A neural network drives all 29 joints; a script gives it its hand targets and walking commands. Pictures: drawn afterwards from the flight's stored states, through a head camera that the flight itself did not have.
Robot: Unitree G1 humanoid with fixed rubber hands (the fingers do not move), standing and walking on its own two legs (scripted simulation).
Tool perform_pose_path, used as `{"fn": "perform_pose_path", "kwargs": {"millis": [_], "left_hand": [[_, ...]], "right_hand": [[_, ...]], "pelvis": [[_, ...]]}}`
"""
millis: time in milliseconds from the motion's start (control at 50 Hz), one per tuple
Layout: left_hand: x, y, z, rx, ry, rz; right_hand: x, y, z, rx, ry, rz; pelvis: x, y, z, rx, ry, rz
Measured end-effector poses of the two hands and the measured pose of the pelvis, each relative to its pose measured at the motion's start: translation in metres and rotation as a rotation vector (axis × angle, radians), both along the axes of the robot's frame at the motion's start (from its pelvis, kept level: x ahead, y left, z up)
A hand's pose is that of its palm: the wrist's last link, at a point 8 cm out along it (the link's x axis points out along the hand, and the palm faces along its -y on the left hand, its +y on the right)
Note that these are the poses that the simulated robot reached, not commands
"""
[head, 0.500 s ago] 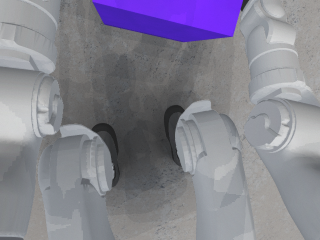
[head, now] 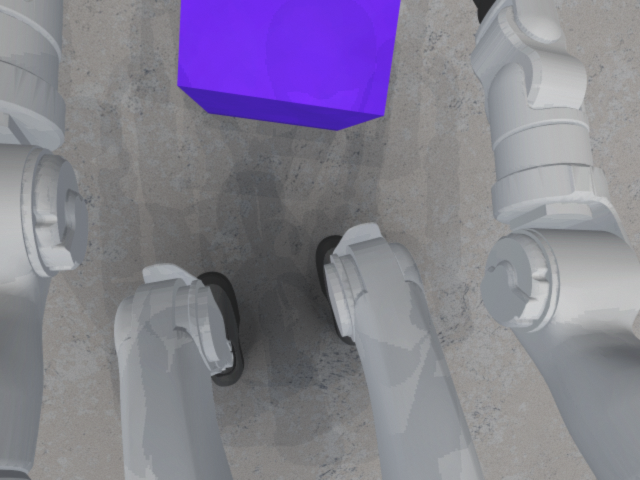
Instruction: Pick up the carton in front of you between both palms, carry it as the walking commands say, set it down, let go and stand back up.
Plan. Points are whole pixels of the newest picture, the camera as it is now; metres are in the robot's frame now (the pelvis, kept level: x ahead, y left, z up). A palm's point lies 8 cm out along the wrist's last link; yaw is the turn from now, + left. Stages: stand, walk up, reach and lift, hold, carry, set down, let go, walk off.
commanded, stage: set down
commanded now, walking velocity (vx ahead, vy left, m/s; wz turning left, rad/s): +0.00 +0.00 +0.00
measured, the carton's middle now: (286, 32) +0.56 -0.07 -0.30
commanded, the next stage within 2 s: let go in 0.68 s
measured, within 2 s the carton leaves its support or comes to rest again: neither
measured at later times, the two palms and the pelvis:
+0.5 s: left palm out of the picture +0.63 +0.13 +0.03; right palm out of the picture +0.52 -0.25 +0.04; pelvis +0.02 +0.01 +0.13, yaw +1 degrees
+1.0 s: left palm out of the picture +0.53 +0.16 +0.14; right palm out of the picture +0.46 -0.23 +0.15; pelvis +0.05 +0.00 +0.25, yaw +4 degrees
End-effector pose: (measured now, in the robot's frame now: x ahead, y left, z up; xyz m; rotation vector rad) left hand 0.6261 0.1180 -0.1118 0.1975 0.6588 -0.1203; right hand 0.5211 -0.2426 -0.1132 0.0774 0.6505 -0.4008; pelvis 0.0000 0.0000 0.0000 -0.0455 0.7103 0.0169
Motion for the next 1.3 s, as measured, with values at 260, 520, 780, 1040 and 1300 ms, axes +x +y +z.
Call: {"fn": "perform_pose_path", "kwargs": {"millis": [260, 520, 780, 1040, 1300], "left_hand": [[0.004, 0.014, 0.073, -0.013, -0.007, -0.007], [0.005, 0.016, 0.151, -0.009, -0.001, -0.017], [-0.003, 0.022, 0.225, -0.014, 0.015, 0.000], [-0.113, 0.046, 0.261, 0.051, 0.032, 0.217], [-0.193, 0.057, 0.319, 0.060, 0.040, 0.221]], "right_hand": [[0.002, 0.001, 0.075, -0.019, -0.006, 0.001], [0.001, -0.003, 0.155, -0.019, -0.011, 0.003], [-0.006, 0.001, 0.225, -0.028, -0.005, 0.035], [-0.070, 0.011, 0.272, -0.089, 0.114, 0.326], [-0.151, -0.009, 0.336, -0.088, 0.152, 0.394]], "pelvis": [[0.004, 0.005, 0.060, -0.004, 0.093, 0.014], [0.017, 0.009, 0.131, -0.002, 0.128, 0.016], [0.029, 0.008, 0.201, 0.010, 0.107, 0.026], [0.053, -0.005, 0.263, 0.042, -0.027, 0.046], [0.086, -0.017, 0.307, 0.059, -0.266, 0.027]]}}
